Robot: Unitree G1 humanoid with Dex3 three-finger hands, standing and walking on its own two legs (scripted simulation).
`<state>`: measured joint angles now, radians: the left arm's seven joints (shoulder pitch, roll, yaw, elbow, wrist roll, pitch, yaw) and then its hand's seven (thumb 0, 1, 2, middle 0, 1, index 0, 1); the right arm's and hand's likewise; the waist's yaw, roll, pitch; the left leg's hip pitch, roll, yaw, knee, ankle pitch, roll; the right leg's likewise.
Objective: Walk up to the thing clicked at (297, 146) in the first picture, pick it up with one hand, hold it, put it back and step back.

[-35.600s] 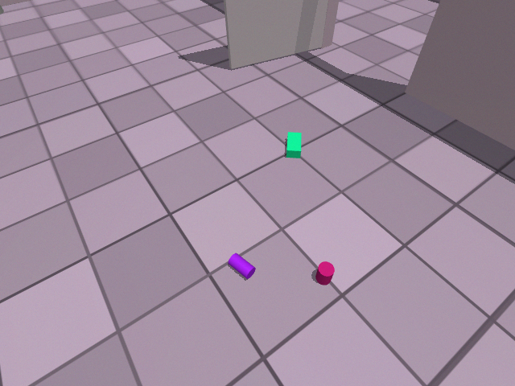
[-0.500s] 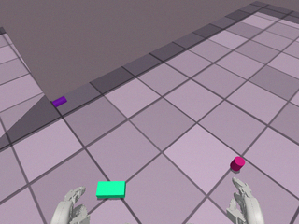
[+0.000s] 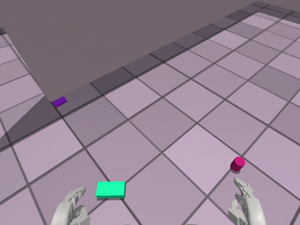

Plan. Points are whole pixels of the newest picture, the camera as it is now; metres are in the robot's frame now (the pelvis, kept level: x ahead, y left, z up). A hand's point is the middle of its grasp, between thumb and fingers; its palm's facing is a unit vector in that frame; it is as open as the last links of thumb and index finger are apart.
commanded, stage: home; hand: left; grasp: from above
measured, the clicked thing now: (111, 189) +0.44 +0.26 -0.68
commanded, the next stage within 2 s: stand in 0.14 s
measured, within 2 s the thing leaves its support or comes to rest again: neither
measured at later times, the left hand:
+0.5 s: hand out of the picture +0.12 +0.24 -0.10, palm faces +0.02 -0.94 -0.35, open 7.4 cm
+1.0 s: hand out of the picture +0.04 +0.25 -0.10, palm faces +0.05 -0.95 -0.32, open 7.4 cm
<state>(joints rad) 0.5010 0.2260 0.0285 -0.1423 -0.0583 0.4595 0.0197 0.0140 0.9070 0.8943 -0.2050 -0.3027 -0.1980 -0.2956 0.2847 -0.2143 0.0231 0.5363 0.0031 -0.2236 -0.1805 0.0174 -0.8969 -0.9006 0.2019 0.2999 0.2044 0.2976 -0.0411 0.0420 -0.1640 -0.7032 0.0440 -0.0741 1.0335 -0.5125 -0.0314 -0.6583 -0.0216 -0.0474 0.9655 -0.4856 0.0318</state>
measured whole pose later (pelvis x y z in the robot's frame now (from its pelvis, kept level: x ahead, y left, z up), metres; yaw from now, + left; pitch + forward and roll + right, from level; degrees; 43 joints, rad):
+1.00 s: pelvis -0.01 +0.01 +0.06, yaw +1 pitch -4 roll +0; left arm 0.18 0.29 0.03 1.07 0.03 0.02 0.03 0.01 0.91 0.89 -0.21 -0.30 -0.20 -0.30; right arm 0.16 -0.27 -0.04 1.06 -0.03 0.00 -0.03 0.01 -0.90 -0.90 0.20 0.30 0.20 0.30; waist 0.02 0.00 0.06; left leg -0.17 -0.01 -0.04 0.49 -0.26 0.00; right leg -0.13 -0.08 -0.04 0.46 -0.25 0.06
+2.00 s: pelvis +0.00 -0.02 +0.07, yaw +1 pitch -3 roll +0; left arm 0.10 0.32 0.03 1.14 0.01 0.00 0.01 0.01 0.91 0.89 -0.21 -0.30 -0.20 -0.30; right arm 0.12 -0.32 -0.01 1.13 -0.02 0.00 -0.02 0.01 -0.90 -0.90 0.20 0.30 0.20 0.30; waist 0.00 0.02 0.06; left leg -0.10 0.03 -0.05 0.35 -0.19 -0.05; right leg -0.09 -0.03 -0.05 0.35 -0.21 0.02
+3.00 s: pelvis -0.03 +0.01 +0.05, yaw +1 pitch -1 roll +0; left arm 0.05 0.37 0.07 0.99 0.02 0.04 0.01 0.01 0.90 0.89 -0.21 -0.30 -0.20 -0.30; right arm 0.11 -0.40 -0.06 0.98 0.00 0.05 0.01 0.01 -0.90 -0.90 0.20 0.30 0.20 0.30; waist -0.03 0.00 0.18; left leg -0.33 -0.03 -0.03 0.79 -0.43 0.04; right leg -0.28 -0.08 -0.02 0.56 -0.25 0.03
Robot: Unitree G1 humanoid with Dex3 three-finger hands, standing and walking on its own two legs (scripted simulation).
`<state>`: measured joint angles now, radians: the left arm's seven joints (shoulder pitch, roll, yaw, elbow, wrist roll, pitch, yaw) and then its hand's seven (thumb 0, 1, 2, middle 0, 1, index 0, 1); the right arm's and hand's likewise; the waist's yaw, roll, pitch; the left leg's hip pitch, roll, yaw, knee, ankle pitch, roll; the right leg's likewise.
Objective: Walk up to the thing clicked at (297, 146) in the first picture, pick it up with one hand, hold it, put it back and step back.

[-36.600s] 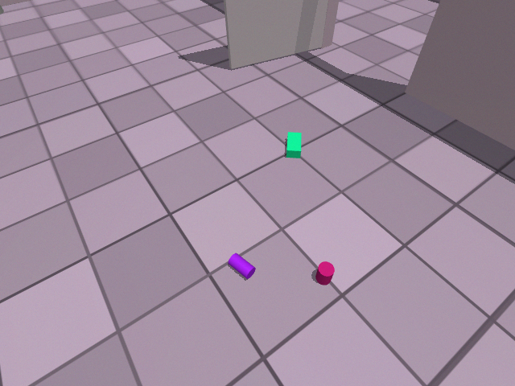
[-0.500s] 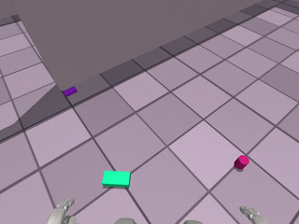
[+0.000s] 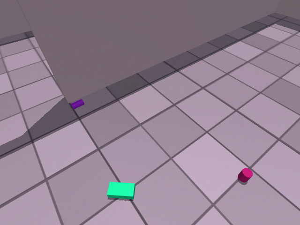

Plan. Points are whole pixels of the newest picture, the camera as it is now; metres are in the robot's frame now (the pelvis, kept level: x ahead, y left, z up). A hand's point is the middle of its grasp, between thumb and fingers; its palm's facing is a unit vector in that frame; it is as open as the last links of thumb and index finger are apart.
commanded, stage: stand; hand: left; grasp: from above
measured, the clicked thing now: (121, 190) +0.45 +0.23 -0.74
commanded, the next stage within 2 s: step back in 1.76 s
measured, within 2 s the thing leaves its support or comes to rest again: neither
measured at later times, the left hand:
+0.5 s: hand out of the picture +0.05 +0.22 -0.16, palm faces +0.02 -0.94 -0.33, open 7.4 cm
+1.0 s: hand out of the picture +0.08 +0.22 -0.15, palm faces +0.02 -0.94 -0.34, open 7.4 cm
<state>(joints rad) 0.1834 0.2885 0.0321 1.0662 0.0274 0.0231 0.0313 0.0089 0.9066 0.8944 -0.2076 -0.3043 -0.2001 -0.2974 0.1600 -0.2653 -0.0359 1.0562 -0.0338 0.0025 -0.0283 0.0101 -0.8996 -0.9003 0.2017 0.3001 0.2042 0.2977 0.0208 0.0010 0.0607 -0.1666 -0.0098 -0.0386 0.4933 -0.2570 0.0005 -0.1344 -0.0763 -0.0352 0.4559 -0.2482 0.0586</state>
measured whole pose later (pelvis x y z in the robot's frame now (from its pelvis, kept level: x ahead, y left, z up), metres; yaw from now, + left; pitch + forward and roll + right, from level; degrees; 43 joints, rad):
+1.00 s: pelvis +0.01 -0.03 +0.01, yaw +0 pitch -3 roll +0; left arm 0.10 0.32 0.03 1.14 0.01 0.00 0.01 0.01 0.91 0.89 -0.21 -0.30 -0.20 -0.30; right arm 0.12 -0.32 -0.01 1.13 -0.02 0.00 -0.02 0.01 -0.90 -0.90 0.20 0.30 0.20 0.30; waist 0.00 0.02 0.06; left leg -0.10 0.03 -0.05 0.35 -0.19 -0.05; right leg -0.09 -0.03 -0.05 0.35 -0.21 0.02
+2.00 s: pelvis -0.03 +0.00 -0.01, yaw +0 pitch -1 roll +0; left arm 0.05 0.37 0.07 0.99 0.02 0.04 0.01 0.01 0.90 0.89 -0.21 -0.30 -0.20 -0.30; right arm 0.11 -0.40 -0.06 0.98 0.00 0.05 0.01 0.01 -0.90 -0.90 0.20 0.30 0.20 0.30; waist -0.03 0.00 0.18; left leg -0.33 -0.03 -0.03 0.79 -0.43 0.04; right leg -0.28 -0.08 -0.02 0.56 -0.25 0.03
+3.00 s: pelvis -0.26 +0.05 -0.02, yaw -1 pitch -4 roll +2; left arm 0.10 0.38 0.07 0.77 0.02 0.08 0.00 0.01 0.90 0.89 -0.21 -0.30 -0.20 -0.30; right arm 0.19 -0.37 -0.05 0.90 -0.03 0.04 -0.01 0.01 -0.90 -0.90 0.20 0.30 0.20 0.30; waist 0.00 -0.08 0.20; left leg -0.21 -0.06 -0.01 0.65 -0.37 0.02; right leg -0.44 -0.02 0.01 0.67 -0.24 -0.02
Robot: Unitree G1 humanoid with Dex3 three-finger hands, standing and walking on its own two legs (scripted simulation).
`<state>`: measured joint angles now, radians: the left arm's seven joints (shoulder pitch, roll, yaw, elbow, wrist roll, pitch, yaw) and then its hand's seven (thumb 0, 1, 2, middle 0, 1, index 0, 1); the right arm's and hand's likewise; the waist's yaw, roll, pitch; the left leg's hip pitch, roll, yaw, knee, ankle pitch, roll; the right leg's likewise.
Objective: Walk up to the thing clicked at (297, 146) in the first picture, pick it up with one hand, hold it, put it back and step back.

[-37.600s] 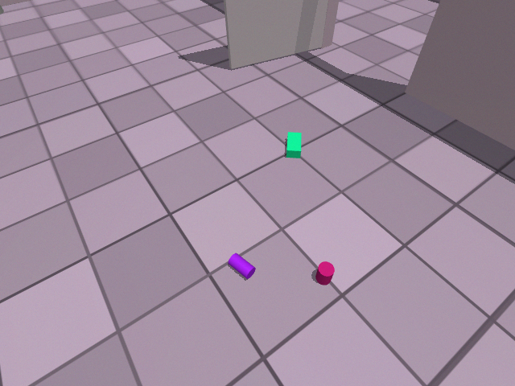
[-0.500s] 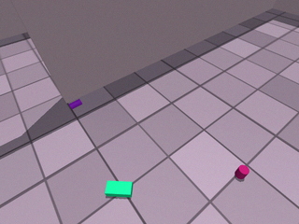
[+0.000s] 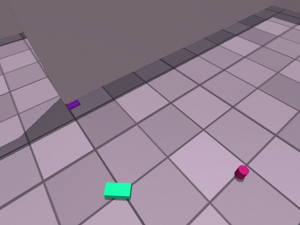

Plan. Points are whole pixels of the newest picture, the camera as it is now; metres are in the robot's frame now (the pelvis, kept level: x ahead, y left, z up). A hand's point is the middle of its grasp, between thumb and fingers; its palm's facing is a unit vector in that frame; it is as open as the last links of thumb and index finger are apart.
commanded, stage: stand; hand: left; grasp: from above
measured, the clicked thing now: (118, 190) +0.44 +0.26 -0.75
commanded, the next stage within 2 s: step back in 0.76 s
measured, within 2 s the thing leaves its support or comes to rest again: neither
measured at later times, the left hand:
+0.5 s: hand out of the picture +0.08 +0.24 -0.16, palm faces +0.00 -0.94 -0.34, open 7.4 cm
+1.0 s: hand out of the picture +0.08 +0.29 -0.17, palm faces -0.04 -0.93 -0.38, open 7.4 cm
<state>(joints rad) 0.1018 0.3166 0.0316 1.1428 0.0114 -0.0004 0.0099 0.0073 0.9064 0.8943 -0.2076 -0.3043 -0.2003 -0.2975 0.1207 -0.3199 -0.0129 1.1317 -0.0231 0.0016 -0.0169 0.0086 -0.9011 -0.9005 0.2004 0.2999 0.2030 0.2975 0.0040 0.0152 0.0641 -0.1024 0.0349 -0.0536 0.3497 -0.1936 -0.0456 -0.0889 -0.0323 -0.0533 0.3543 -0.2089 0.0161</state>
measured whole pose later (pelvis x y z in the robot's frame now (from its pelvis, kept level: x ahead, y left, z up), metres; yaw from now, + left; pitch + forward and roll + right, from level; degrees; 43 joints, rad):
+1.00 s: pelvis -0.03 +0.03 -0.02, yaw +0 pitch -1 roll +0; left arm 0.05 0.37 0.07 0.99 0.02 0.04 0.01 0.01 0.90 0.89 -0.21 -0.30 -0.20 -0.30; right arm 0.11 -0.40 -0.06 0.98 0.00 0.05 0.01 0.01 -0.90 -0.90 0.20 0.30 0.20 0.30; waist -0.03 0.00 0.18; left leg -0.33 -0.03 -0.03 0.79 -0.43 0.04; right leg -0.28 -0.08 -0.02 0.56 -0.25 0.03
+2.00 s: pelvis -0.27 +0.08 -0.03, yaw -1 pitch -4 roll +2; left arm 0.10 0.38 0.07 0.77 0.02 0.08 0.00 0.01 0.90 0.89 -0.21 -0.30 -0.20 -0.30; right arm 0.19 -0.37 -0.05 0.90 -0.03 0.04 -0.01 0.01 -0.90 -0.90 0.20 0.30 0.20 0.30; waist 0.00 -0.08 0.20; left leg -0.21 -0.06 -0.01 0.65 -0.37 0.02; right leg -0.44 -0.02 0.01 0.67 -0.24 -0.02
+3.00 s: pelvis -0.60 +0.04 -0.02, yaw -6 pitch -1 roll +0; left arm 0.19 0.42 0.07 0.84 0.02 0.06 -0.01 0.01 0.91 0.89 -0.21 -0.30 -0.20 -0.30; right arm 0.13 -0.37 -0.04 0.82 -0.05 0.02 -0.02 0.01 -0.90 -0.90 0.21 0.30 0.21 0.30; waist 0.01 -0.05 0.14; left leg -0.40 0.06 0.02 0.61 -0.19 0.00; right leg -0.28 0.02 0.11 0.87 -0.51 0.02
